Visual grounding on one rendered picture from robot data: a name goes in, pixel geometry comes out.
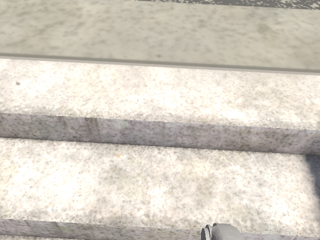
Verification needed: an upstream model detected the robot right thigh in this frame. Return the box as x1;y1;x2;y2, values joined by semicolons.
201;223;245;240

